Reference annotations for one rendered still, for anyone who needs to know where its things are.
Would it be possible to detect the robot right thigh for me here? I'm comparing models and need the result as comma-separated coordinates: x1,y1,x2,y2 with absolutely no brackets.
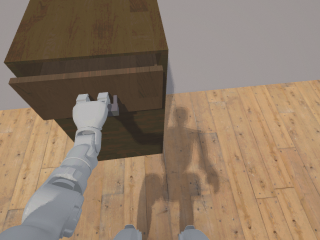
178,229,209,240

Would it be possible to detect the robot left upper arm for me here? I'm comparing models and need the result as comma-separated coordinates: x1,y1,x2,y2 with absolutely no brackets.
0,183,85,240

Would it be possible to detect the cabinet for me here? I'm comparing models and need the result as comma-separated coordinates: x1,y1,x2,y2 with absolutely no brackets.
4,0,169,161

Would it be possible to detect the drawer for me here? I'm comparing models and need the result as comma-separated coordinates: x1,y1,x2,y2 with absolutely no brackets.
8,53,163,121

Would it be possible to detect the handle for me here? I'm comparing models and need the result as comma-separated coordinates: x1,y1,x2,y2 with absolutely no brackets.
107,95,119,117

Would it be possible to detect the robot left shin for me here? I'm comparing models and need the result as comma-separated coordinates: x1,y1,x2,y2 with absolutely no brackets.
124,224,136,229

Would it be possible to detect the left robot hand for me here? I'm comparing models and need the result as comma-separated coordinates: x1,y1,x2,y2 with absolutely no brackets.
72,92,111,131

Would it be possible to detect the robot left forearm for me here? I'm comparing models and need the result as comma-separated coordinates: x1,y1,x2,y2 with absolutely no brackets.
21,127,102,224

